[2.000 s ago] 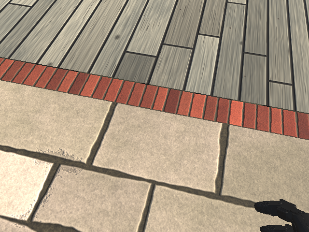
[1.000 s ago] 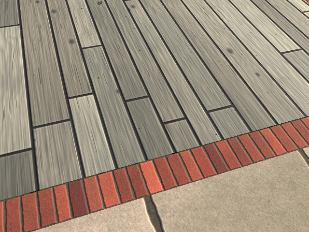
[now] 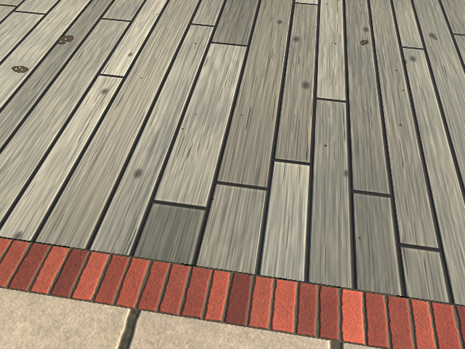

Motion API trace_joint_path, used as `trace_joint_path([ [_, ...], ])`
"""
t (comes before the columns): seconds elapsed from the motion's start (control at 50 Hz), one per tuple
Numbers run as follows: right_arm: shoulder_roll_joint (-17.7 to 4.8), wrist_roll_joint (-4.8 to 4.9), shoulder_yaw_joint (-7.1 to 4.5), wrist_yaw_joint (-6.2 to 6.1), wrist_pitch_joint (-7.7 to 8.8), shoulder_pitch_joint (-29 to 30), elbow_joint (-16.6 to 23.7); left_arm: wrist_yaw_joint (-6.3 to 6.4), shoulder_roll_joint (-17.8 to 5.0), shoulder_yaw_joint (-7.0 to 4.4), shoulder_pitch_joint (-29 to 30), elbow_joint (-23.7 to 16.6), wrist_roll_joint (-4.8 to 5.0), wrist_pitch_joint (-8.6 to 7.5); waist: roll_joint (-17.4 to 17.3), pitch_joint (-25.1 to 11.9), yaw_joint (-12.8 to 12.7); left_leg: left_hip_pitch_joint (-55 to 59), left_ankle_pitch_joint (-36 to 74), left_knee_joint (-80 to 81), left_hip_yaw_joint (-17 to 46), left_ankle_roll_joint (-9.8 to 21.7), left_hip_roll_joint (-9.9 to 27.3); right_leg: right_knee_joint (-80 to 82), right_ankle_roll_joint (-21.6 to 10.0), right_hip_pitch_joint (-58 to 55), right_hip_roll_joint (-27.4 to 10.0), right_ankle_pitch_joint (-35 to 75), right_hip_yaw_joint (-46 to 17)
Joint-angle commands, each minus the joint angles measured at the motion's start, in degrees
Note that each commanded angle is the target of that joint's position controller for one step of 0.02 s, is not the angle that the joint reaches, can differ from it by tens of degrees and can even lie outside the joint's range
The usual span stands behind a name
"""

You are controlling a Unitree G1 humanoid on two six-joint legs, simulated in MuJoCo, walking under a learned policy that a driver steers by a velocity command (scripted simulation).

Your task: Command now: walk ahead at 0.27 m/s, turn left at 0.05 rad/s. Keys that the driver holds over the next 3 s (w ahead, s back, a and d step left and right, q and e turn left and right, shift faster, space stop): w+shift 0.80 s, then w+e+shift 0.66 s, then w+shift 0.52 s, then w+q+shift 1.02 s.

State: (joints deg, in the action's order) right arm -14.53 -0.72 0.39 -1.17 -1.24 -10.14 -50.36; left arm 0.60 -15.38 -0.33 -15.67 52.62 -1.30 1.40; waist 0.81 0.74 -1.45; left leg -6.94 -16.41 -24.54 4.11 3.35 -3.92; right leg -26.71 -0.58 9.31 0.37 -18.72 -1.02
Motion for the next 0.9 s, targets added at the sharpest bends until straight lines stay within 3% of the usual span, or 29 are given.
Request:
trace_joint_path([
  [0.02, -13.9, -0.70, -4.22, 0.53, -0.31, -7.4, -0.4, -0.94, -6.1, -1.70, 7.2, -5.1, -1.02, -0.42, -12.0, 9.6, 5.7, -2.9, -39.6, 18.9, 26.1, 11.0, 17.8, -13.0, -2.1, 18.5, 1.3, -10.9, 3.9],
  [0.04, -12.5, -0.82, -4.15, 0.77, 0.31, -7.2, -0.2, -1.19, -6.5, -1.87, 10.6, -6.9, -0.51, -0.91, -11.0, 12.4, 6.2, -3.2, -35.4, 20.9, 29.7, 12.9, 20.7, -18.7, -2.6, 24.0, -1.3, -9.1, 1.6],
  [0.08, -11.3, -0.75, -4.33, 0.89, 2.16, -5.3, 0.3, -1.98, -6.8, -2.32, 9.2, -7.0, -0.32, -2.56, -6.4, 8.0, 3.5, 2.8, -23.9, 20.1, 26.5, 12.4, 20.5, -21.6, -2.7, 27.5, -3.8, -4.5, -0.7],
  [0.12, -11.5, -0.12, -4.69, 0.97, 3.66, -3.2, 0.7, -2.93, -6.4, -2.36, 7.0, -6.2, -0.18, -3.76, -6.5, 3.1, 1.8, 2.6, -15.9, 19.4, 18.1, 10.3, 16.5, -16.4, -2.5, 20.4, -3.4, -2.1, 1.0],
  [0.16, -11.9, 0.18, -5.02, 1.27, 4.34, -1.6, 0.8, -3.23, -5.5, -2.21, 6.5, -6.3, 0.14, -3.81, -8.6, 3.3, 0.6, -5.0, -14.3, 18.7, 12.7, 9.0, 14.2, -8.8, -2.6, 9.8, -2.1, -1.6, 3.3],
  [0.2, -12.1, 0.47, -5.30, 1.56, 4.33, -0.2, 0.8, -2.69, -5.3, -2.42, 0.5, -4.3, 0.33, -3.69, -5.6, 4.2, -2.6, -14.8, -15.6, 14.1, 9.5, 8.3, 12.9, -1.1, -2.4, -4.0, 0.0, 4.6, 7.5],
  [0.22, -11.4, 0.09, -5.07, 1.61, 4.48, 0.0, 1.0, -2.04, -6.5, -2.99, -5.2, -2.4, 0.16, -4.00, -1.7, 3.2, -5.0, -21.5, -15.5, 8.2, 7.9, 7.7, 11.3, -0.2, -2.4, -13.4, 1.4, 3.1, 8.2],
  [0.24, -8.6, -0.78, -4.13, 1.77, 5.06, 1.3, 1.9, -1.16, -9.4, -4.05, -14.9, 0.3, -0.12, -4.79, 5.9, -0.2, -9.8, -29.5, -11.4, -7.3, 3.7, 6.2, 7.2, 3.0, -3.7, -24.9, -3.3, -4.3, 0.6],
  [0.26, -1.9, -0.05, -2.17, 2.12, 5.97, 3.9, 6.2, -0.59, -16.3, -5.32, -20.5, 0.4, -1.24, -5.51, 21.6, -4.1, -11.0, -39.4, -14.2, -31.1, -3.7, 3.3, -0.5, 17.3, -8.3, -27.8, -20.8, -31.0, -29.9],
  [0.28, -5.4, -0.35, -2.77, 1.97, 5.83, 4.5, 6.5, -0.87, -13.0, -4.43, -14.5, -0.4, -1.44, -5.32, 9.6, 0.3, -6.5, -45.0, -8.7, -40.3, 3.2, 4.3, 0.2, 20.6, -11.2, -20.3, -24.0, -36.2, -42.0],
  [0.3, -7.1, -0.69, -3.16, 2.37, 5.80, 4.3, 6.3, -1.07, -11.9, -4.26, -8.8, -2.2, -0.77, -5.34, 3.5, 3.5, -3.2, -46.7, -2.3, -43.0, 4.3, 4.4, 4.4, 18.2, -10.7, -16.6, -22.5, -31.2, -35.1],
  [0.32, -8.1, -1.18, -3.25, 3.09, 5.91, 1.8, 5.0, -1.41, -10.2, -3.85, -5.9, -3.2, -0.33, -5.83, 1.3, 2.1, -1.2, -42.9, 1.8, -41.7, 3.4, 3.5, 6.7, 17.8, -9.5, -13.9, -19.0, -25.0, -28.5],
  [0.36, -8.1, -2.43, -3.24, 4.21, 5.15, -0.3, 3.8, -1.34, -8.4, -3.04, -5.1, -3.1, 0.03, -6.57, 3.3, 1.9, 0.9, -38.2, 4.7, -39.7, 0.1, 1.0, 9.0, 21.2, -8.3, -9.3, -14.7, -19.0, -20.6],
  [0.42, -6.4, -1.96, -2.59, 4.86, 3.70, 5.1, 5.7, -1.41, -7.0, -2.80, -9.8, -0.4, 0.46, -7.43, 2.8, 6.3, 0.0, -42.6, 10.4, -38.3, -3.0, -0.9, 10.1, 24.7, -9.3, -8.2, -12.2, -10.3, -14.6],
  [0.5, -5.2, -1.54, -1.75, 5.01, 3.60, 15.1, 9.7, -1.55, -5.7, -2.50, -13.9, 1.5, 0.82, -7.99, 1.7, 9.3, -1.8, -42.7, 15.6, -27.2, -7.1, -2.0, 9.1, 27.4, -9.9, -7.9, -9.8, 4.6, -7.0],
  [0.58, -3.6, -1.06, -0.59, 5.27, 3.94, 20.8, 12.6, -0.89, -5.8, -2.30, -15.3, 3.3, 0.96, -8.60, 2.4, 10.3, -2.0, -35.1, 19.5, -14.3, -10.7, 0.5, 7.5, 30.8, -9.7, -10.8, -10.9, 23.7, -1.9],
  [0.62, -3.9, -1.03, -0.56, 4.75, 4.13, 20.3, 13.0, -0.79, -6.8, -2.31, -14.7, 4.0, 0.74, -8.56, 3.0, 8.2, -0.7, -29.6, 16.8, -10.4, -12.6, 2.9, 4.9, 27.0, -9.0, -15.2, -11.4, 42.8, 1.4],
  [0.66, -6.0, -1.16, -1.35, 3.59, 4.26, 14.4, 11.9, -0.27, -9.2, -2.81, -14.7, 4.7, -0.07, -8.10, 6.5, 1.9, 2.9, -19.8, 10.8, -10.7, -13.9, 4.8, 0.2, 15.1, -7.9, -19.4, -13.0, 72.1, 2.9],
  [0.68, -8.1, -1.04, -2.27, 2.85, 4.39, 5.4, 9.5, 0.23, -10.8, -3.29, -14.1, 5.0, -0.73, -7.39, 8.2, -3.3, 7.2, -10.7, 6.6, -11.2, -12.9, 5.9, -1.5, 4.2, -7.4, -19.3, -13.8, 78.9, 3.2],
  [0.7, -10.1, -0.84, -3.43, 1.93, 4.50, -7.9, 5.3, 0.58, -11.9, -3.71, -12.0, 4.8, -0.92, -6.53, 7.8, -9.2, 13.4, 2.8, 5.0, -8.3, -12.0, 6.9, -1.8, -11.1, -6.8, -15.1, -13.2, 76.5, 4.2],
  [0.72, -14.0, -1.69, -4.96, 0.89, 4.53, -19.2, 2.3, 0.48, -9.0, -3.17, -11.4, 3.6, -1.21, -6.47, 4.3, -15.4, 16.7, 19.1, -7.3, -8.9, -2.1, 8.2, 7.0, -30.4, -6.8, -2.2, -10.3, 58.2, 4.0],
  [0.74, -18.6, -3.70, -6.46, 0.74, 4.93, -19.6, 1.7, -1.37, 1.9, -0.94, -17.4, 1.1, 1.10, -7.22, -14.0, -21.1, 8.4, 35.4, -29.8, -0.7, 31.9, 15.0, 24.8, -53.3, -4.8, 23.6, 1.1, -0.6, 0.5],
  [0.76, -15.5, -1.54, -6.39, 1.65, 4.79, -17.5, 1.5, -1.37, -5.0, -2.35, -12.1, 0.5, 1.39, -8.21, -8.5, -20.9, 10.3, 32.2, -34.0, 10.5, 46.9, 14.3, 24.6, -58.0, -7.0, 30.2, 2.4, -4.7, -6.9],
  [0.78, -12.8, -1.66, -5.97, 1.76, 5.27, -11.2, 1.2, -1.08, -6.2, -2.83, -4.6, -2.1, 1.80, -8.37, -5.6, -8.5, 7.6, 22.8, -24.5, 10.8, 34.5, 12.7, 22.3, -57.2, -7.5, 34.1, -1.5, 2.3, -5.4],
  [0.8, -9.3, -1.53, -5.32, 2.06, 5.86, -9.0, 0.9, -1.17, -5.3, -2.37, -2.7, -2.6, 1.33, -8.52, -0.3, -4.4, 6.0, 13.7, -14.9, 11.6, 26.6, 12.2, 20.8, -53.9, -7.5, 31.7, -3.8, 5.5, -4.6],
  [0.82, -7.0, -1.87, -4.75, 1.96, 6.39, -7.2, 0.6, -1.49, -3.8, -2.14, -3.1, -2.2, 0.88, -7.85, 0.9, -1.5, 3.3, 6.5, -10.9, 12.9, 20.1, 10.4, 18.8, -51.5, -7.3, 28.7, -5.4, 5.9, -5.1],
  [0.86, -3.3, -1.61, -3.38, 1.75, 7.41, -7.2, -1.0, -2.68, -1.1, -1.56, -5.2, -2.0, -0.18, -5.60, -1.5, 1.3, -0.5, -2.9, -9.2, 16.7, 11.7, 7.5, 16.7, -47.8, -6.0, 24.4, -7.1, 5.8, -5.5],
  [0.88, -3.1, -0.86, -3.33, 1.85, 8.04, -8.2, -1.8, -3.08, -0.4, -1.48, -3.8, -2.7, -0.27, -4.73, -1.9, 3.7, -0.9, -4.7, -7.0, 18.5, 8.1, 5.9, 15.7, -46.6, -5.5, 25.9, -7.9, 6.6, -5.3],
  [0.9, -4.3, -0.43, -3.54, 1.94, 8.59, -8.9, -2.3, -3.43, -0.1, -1.25, -1.6, -3.8, -0.38, -4.03, -3.2, 5.5, -1.2, -5.9, -4.1, 20.2, 5.0, 5.5, 15.8, -45.6, -5.0, 28.5, -8.3, 8.5, -4.5],
])
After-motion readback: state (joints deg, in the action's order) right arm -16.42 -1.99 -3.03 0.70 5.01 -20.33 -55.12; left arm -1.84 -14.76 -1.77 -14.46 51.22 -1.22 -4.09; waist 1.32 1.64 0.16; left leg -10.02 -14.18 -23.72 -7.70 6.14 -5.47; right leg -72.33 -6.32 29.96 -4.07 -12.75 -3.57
